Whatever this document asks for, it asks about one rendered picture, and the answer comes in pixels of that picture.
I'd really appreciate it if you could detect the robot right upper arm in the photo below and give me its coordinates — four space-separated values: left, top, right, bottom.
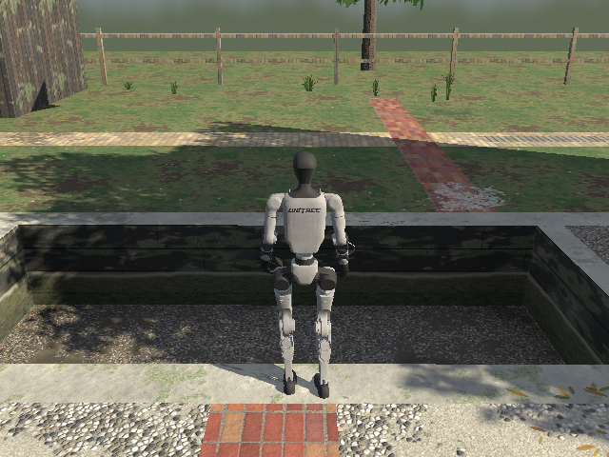
324 193 346 246

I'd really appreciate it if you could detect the robot left upper arm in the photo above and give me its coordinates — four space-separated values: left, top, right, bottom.
263 192 285 245

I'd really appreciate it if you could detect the humanoid robot torso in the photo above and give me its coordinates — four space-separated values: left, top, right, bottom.
282 189 327 286

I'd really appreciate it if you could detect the robot right forearm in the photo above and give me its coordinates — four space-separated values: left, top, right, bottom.
335 232 349 265

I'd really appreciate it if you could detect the robot left hand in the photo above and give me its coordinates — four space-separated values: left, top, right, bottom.
261 256 283 274

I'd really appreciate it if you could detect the robot right hand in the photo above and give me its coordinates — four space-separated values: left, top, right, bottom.
328 259 349 279

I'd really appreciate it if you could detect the left robot thigh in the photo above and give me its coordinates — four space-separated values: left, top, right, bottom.
272 266 295 336

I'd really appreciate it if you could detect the robot left forearm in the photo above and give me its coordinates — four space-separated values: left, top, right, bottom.
261 231 274 261

